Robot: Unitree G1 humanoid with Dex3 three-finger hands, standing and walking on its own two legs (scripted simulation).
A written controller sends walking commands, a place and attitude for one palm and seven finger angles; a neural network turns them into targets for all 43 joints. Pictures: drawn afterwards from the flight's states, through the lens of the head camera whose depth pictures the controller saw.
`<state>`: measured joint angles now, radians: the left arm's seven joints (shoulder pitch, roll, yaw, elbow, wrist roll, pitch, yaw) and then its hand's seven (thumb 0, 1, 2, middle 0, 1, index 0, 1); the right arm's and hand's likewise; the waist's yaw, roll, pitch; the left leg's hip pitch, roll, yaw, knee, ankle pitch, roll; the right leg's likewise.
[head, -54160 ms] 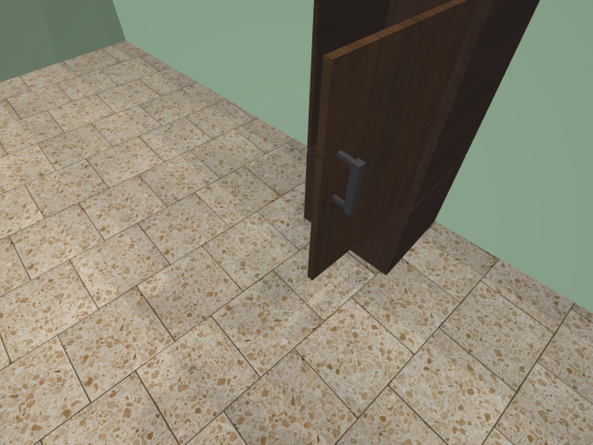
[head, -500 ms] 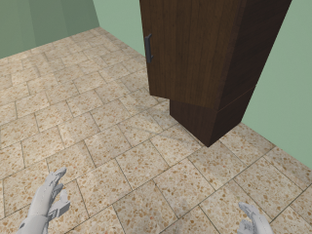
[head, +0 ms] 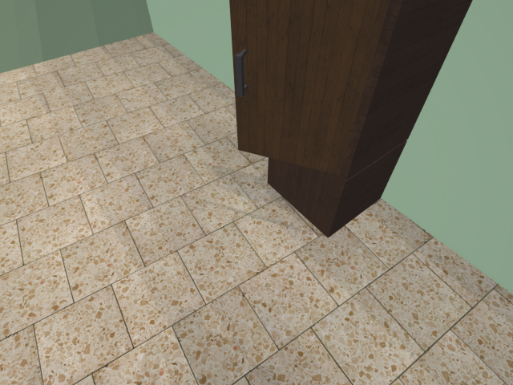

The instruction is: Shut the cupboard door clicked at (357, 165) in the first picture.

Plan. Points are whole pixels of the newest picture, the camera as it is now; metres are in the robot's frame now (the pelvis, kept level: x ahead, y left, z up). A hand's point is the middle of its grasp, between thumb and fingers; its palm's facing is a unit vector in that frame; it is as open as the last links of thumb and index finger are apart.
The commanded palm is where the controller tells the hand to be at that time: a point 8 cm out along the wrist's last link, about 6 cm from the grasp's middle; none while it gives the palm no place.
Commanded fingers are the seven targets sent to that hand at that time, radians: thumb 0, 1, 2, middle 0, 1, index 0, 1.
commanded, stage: let the arm hang, fingers relaxed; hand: left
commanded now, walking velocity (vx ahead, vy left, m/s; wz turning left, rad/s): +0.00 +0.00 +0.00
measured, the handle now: (242, 73) +0.97 +0.10 +0.00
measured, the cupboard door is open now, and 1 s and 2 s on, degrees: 32 32 32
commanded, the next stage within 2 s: look to check the result in 0.46 s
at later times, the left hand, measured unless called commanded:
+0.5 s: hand out of the picture +0.06 +0.19 -0.17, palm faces -0.01 -0.97 -0.24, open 7.4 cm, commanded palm none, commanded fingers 0.00 0.90 0.90 -0.20 -0.30 -0.20 -0.30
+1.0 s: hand out of the picture +0.10 +0.21 -0.16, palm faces +0.00 -0.95 -0.31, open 7.4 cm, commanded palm none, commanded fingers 0.00 0.90 0.90 -0.20 -0.30 -0.20 -0.30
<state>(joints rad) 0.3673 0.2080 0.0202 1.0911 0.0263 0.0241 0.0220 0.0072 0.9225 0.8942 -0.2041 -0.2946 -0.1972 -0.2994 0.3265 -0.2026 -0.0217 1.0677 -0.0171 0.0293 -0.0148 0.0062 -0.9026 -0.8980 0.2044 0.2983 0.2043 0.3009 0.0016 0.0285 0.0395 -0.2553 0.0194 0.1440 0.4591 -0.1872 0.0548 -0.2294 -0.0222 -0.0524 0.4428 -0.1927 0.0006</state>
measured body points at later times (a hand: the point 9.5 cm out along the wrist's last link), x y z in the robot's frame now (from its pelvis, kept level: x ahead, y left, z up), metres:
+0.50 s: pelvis +0.02 -0.01 +0.01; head +0.03 -0.01 +0.45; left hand +0.06 +0.24 -0.15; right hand +0.04 -0.26 -0.15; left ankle +0.04 +0.08 -0.74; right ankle +0.03 -0.13 -0.74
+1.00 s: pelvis +0.05 -0.02 +0.01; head +0.06 -0.02 +0.46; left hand +0.10 +0.26 -0.13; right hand +0.12 -0.30 -0.14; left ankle +0.04 +0.08 -0.74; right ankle +0.03 -0.13 -0.74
